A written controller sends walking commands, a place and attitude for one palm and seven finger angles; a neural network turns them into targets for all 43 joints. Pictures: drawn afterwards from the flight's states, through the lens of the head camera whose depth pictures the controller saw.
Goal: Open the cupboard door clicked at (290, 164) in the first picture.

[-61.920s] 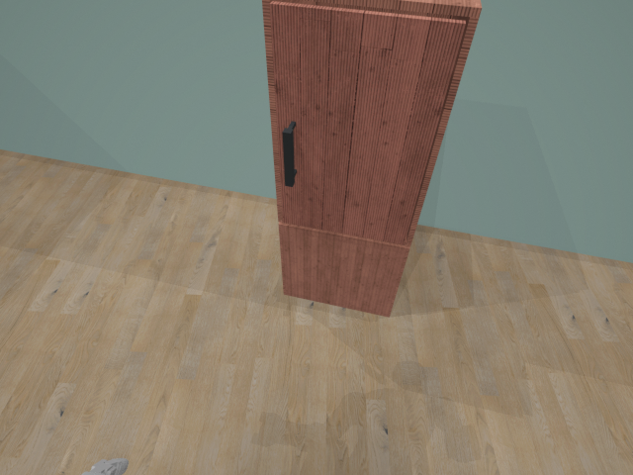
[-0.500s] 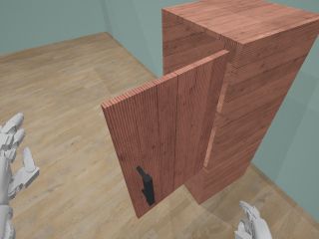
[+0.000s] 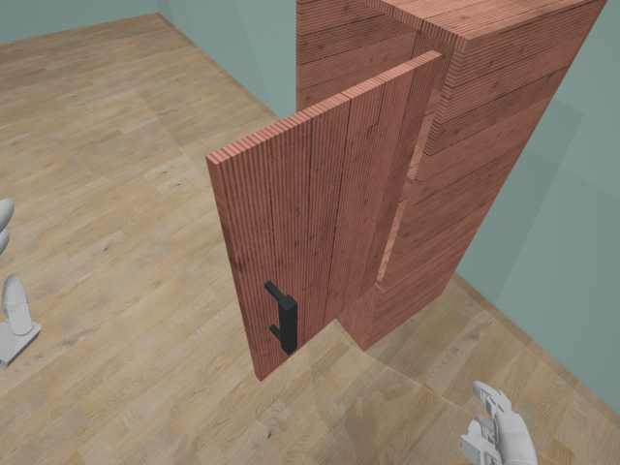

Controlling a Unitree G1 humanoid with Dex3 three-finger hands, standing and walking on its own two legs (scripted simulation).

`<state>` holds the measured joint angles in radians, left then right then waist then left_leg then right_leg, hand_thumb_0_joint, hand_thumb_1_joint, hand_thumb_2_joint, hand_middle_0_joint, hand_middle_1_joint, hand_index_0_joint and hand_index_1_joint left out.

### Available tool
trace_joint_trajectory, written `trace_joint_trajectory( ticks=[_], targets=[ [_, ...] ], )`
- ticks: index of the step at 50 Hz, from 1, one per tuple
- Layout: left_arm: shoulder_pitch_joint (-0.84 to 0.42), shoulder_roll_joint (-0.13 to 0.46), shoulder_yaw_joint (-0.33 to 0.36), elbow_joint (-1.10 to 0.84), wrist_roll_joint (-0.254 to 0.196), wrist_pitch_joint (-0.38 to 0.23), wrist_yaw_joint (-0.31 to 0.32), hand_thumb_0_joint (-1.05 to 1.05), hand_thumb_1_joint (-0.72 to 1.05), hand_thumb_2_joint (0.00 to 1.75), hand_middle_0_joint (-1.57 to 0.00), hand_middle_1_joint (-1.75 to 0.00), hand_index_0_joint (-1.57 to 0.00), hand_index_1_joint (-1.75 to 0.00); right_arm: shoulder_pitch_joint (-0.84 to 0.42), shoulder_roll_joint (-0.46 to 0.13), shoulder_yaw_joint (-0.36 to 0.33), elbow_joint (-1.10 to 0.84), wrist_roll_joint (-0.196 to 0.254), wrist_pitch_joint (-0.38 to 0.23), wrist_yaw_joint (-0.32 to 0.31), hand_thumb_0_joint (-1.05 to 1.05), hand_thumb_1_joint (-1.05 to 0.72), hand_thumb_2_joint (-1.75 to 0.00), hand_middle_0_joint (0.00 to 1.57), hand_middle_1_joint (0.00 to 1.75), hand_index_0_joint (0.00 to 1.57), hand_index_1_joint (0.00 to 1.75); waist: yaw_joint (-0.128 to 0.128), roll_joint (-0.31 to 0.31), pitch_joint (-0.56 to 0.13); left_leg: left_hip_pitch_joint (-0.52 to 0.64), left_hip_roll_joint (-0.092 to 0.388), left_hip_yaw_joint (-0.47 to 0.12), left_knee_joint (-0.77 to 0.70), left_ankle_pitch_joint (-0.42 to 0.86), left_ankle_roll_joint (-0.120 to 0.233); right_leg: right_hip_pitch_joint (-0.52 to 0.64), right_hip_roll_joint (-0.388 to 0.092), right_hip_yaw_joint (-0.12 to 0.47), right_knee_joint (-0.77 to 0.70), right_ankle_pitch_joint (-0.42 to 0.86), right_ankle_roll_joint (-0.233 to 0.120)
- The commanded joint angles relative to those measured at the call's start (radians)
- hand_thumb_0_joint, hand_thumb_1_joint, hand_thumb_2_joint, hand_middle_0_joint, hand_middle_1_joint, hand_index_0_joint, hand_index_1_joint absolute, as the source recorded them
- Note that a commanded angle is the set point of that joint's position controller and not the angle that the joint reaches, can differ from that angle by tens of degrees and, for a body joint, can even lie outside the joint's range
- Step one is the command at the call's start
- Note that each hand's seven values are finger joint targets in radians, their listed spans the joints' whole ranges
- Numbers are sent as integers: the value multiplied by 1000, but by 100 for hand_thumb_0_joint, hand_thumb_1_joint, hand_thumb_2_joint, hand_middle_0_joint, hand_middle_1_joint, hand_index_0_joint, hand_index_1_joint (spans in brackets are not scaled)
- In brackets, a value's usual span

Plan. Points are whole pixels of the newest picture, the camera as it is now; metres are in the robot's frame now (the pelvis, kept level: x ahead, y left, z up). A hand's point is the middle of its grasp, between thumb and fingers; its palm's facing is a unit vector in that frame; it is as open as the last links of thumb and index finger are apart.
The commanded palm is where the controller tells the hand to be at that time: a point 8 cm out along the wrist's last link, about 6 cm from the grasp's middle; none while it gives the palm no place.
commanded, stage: step back with the hand held close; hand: left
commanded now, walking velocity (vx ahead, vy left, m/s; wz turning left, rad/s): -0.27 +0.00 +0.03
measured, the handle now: (280, 319) +0.35 +0.07 -0.08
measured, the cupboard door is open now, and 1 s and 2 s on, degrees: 97 97 97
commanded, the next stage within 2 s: stop stepping back and stand still in 0.56 s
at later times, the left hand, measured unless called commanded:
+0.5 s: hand out of the picture +0.06 +0.28 +0.17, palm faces +0.56 -0.67 -0.49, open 7.4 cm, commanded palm +0.00 +0.31 +0.18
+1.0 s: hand out of the picture -0.02 +0.21 +0.17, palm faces +0.37 -0.78 -0.51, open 7.4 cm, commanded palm -0.08 +0.26 +0.18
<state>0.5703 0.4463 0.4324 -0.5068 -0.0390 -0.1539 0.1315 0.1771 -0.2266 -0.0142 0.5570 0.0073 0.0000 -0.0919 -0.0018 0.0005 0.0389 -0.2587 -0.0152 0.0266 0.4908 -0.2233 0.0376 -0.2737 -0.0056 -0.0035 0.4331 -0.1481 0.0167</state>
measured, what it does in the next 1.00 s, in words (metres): walks backwards: left foot, then right foot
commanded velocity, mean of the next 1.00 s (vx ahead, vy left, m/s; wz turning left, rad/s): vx -0.11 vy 0.02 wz -0.06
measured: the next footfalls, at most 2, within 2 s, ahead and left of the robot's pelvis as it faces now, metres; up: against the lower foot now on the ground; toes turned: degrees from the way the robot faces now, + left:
left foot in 0.54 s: -0.01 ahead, +0.10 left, +0.00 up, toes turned +10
right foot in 0.90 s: -0.31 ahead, -0.14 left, +0.00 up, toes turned +0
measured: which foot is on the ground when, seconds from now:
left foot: down 0.00-0.42, up 0.44-0.52, down 0.54-0.90, up 0.92-1.00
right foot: down 0.00-0.56, up 0.58-0.88, down 0.90-1.00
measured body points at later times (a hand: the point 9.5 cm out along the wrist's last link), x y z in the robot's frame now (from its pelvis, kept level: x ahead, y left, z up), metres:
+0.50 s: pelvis -0.09 -0.01 -0.01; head -0.08 +0.00 +0.43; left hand +0.02 +0.31 +0.19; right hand +0.11 -0.22 -0.09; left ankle -0.03 +0.09 -0.72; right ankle +0.01 -0.13 -0.74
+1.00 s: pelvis -0.22 -0.04 -0.01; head -0.21 -0.03 +0.44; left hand -0.05 +0.25 +0.19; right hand -0.06 -0.27 -0.10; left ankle -0.11 +0.07 -0.72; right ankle -0.35 -0.14 -0.74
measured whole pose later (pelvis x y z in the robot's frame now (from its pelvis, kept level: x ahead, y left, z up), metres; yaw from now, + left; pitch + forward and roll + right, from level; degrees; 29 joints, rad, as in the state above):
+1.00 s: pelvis -0.22 -0.04 -0.01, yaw +0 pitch +2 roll +0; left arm 0.61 0.49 0.45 -0.58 -0.06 -0.18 0.14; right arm 0.21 -0.18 0.03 0.64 0.00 -0.09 -0.04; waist 0.00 -0.03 -0.02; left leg -0.55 0.05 0.08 0.70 -0.23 -0.01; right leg -0.03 0.04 -0.01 0.42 -0.43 -0.04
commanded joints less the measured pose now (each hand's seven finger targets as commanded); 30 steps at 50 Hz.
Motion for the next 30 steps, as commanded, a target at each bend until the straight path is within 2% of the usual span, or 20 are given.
trace_joint_trajectory(
  ticks=[1,5,8,9,13,14,16,17,18,19,20,21,23,24,25,26,27,28,29,30],
  targets=[
    [-16,132,125,-156,11,-66,33,0,90,90,-20,-30,-20,-30,-101,-139,-40,-164,2,-60,-5,0,-90,-90,20,30,20,30,12,98,-122,-296,109,-95,-174,-60,30,305,7,30,102,184,3],
    [-69,114,103,-156,33,-80,34,0,90,90,-20,-30,-20,-30,-89,-149,-38,-167,2,-78,-3,0,-90,-90,20,30,20,30,2,79,-50,-471,112,-126,-192,-391,55,307,3,66,97,-8,0],
    [-118,127,111,-185,48,-94,39,0,90,90,-20,-30,-20,-30,-77,-154,-39,-168,-1,-93,-3,0,-90,-90,20,30,20,30,-3,69,-42,-516,116,-145,-182,-490,65,276,9,76,102,-140,1],
    [-138,141,122,-210,53,-101,41,0,90,90,-20,-30,-20,-30,-79,-157,-39,-166,-3,-98,-6,0,-90,-90,20,30,20,30,-1,99,-49,-533,126,-162,-200,-516,69,289,19,65,125,-155,4],
    [-138,150,154,-266,63,-122,46,0,90,90,-20,-30,-20,-30,-76,-143,-38,-174,-5,-129,-3,0,-90,-90,20,30,20,30,11,224,-106,-598,190,-223,-268,-543,96,395,84,25,339,22,13],
    [-108,179,187,-256,61,-126,47,0,90,90,-20,-30,-20,-30,-81,-140,-39,-173,-9,-134,-2,0,-90,-90,20,30,20,30,16,227,-118,-581,194,-216,-256,-517,96,392,87,30,348,53,10],
    [-69,159,193,-245,58,-141,39,0,90,90,-20,-30,-20,-30,-81,-133,-43,-175,-9,-147,7,0,-90,-90,20,30,20,30,14,198,-100,-604,192,-181,-198,-538,98,381,83,77,332,14,2],
    [-29,151,189,-220,46,-143,37,0,90,90,-20,-30,-20,-30,-56,-121,-45,-168,-3,-149,11,0,-90,-90,20,30,20,30,4,112,-92,-485,135,-115,-94,-432,66,254,45,140,220,87,-27],
    [-24,157,190,-216,36,-147,33,0,90,90,-20,-30,-20,-30,-59,-122,-48,-162,-4,-151,16,0,-90,-90,20,30,20,30,-5,17,-91,-407,82,-61,14,-421,40,134,-8,244,102,26,-46],
    [-15,168,192,-221,25,-149,33,0,90,90,-20,-30,-20,-30,-44,-112,-51,-146,-7,-151,20,0,-90,-90,20,30,20,30,-15,-68,-102,-246,34,-10,143,-308,-3,-30,-91,339,-15,45,-86],
    [-30,161,162,-207,11,-139,37,0,90,90,-20,-30,-20,-30,-32,-92,-49,-117,-8,-143,29,0,-90,-90,20,30,20,30,-18,-159,-125,-135,-3,10,265,-222,-41,-136,-185,419,-116,12,-127],
    [-60,162,144,-198,11,-128,42,0,90,90,-20,-30,-20,-30,-37,-91,-53,-98,-12,-131,36,0,-90,-90,20,30,20,30,-15,-200,-130,-71,-10,5,377,-203,-54,-205,-242,453,-171,-5,-160],
    [-111,164,125,-178,19,-117,50,0,90,90,-20,-30,-20,-30,-57,-82,-50,-86,-12,-120,35,0,-90,-90,20,30,20,30,-19,-246,-130,-41,7,-7,379,-202,-49,-213,-240,381,-170,36,-146],
    [-149,160,108,-187,21,-116,52,0,90,90,-20,-30,-20,-30,-61,-90,-47,-77,-11,-119,31,0,-90,-90,20,30,20,30,-31,-200,-100,3,15,-6,276,-164,-44,-249,-213,333,-147,50,-123],
    [-149,155,104,-168,17,-104,53,0,90,90,-20,-30,-20,-30,-61,-88,-39,-72,-4,-114,25,0,-90,-90,20,30,20,30,-30,-168,-82,51,11,-1,117,-117,-42,-263,-143,243,-98,13,-77],
    [-149,139,91,-168,11,-102,49,0,90,90,-20,-30,-20,-30,-79,-105,-37,-75,2,-113,14,0,-90,-90,20,30,20,30,-29,-34,-62,41,41,-27,-37,-84,-30,-251,-57,172,-2,-32,-33],
    [-158,139,99,-199,11,-109,49,0,90,90,-20,-30,-20,-30,-104,-139,-41,-95,5,-117,3,0,-90,-90,20,30,20,30,-13,191,-58,-133,194,-179,-193,-87,22,-132,42,90,198,-103,6],
    [-165,152,132,-225,26,-119,54,0,90,90,-20,-30,-20,-30,-108,-137,-46,-102,-6,-131,-1,0,-90,-90,20,30,20,30,4,331,-113,-311,357,-312,-300,-116,96,46,103,30,475,-205,26],
    [-156,185,154,-209,30,-119,61,0,90,90,-20,-30,-20,-30,-105,-108,-54,-98,-12,-141,-4,0,-90,-90,20,30,20,30,9,272,-116,-307,408,-348,-307,-71,139,12,102,72,663,-300,16],
    [-118,165,159,-201,17,-129,49,0,90,90,-20,-30,-20,-30,-92,-99,-60,-88,-11,-156,11,0,-90,-90,20,30,20,30,7,220,-209,-328,425,-321,-348,-261,149,72,112,96,818,-317,12]
  ],
)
